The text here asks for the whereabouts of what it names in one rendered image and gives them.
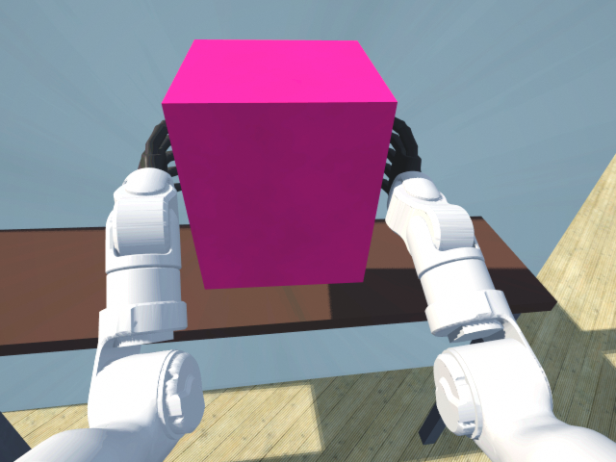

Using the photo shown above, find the right robot forearm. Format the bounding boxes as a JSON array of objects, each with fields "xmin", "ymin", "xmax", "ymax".
[{"xmin": 385, "ymin": 171, "xmax": 553, "ymax": 408}]

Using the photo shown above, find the table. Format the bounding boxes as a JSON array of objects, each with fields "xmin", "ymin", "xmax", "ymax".
[{"xmin": 0, "ymin": 217, "xmax": 557, "ymax": 462}]

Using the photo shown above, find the carton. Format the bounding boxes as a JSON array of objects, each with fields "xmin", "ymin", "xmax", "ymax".
[{"xmin": 162, "ymin": 39, "xmax": 398, "ymax": 290}]

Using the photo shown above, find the right robot hand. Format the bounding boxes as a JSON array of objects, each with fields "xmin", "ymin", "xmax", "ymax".
[{"xmin": 381, "ymin": 117, "xmax": 422, "ymax": 195}]

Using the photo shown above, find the left robot forearm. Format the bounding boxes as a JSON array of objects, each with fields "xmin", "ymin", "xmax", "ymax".
[{"xmin": 88, "ymin": 167, "xmax": 188, "ymax": 425}]

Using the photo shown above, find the left robot hand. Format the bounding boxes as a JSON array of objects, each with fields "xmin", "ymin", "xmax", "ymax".
[{"xmin": 138, "ymin": 120, "xmax": 182, "ymax": 192}]

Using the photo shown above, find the robot left upper arm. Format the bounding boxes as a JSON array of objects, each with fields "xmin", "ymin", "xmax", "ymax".
[{"xmin": 14, "ymin": 349, "xmax": 205, "ymax": 462}]

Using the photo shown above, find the robot right upper arm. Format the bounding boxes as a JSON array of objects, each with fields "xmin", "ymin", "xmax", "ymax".
[{"xmin": 434, "ymin": 338, "xmax": 616, "ymax": 462}]

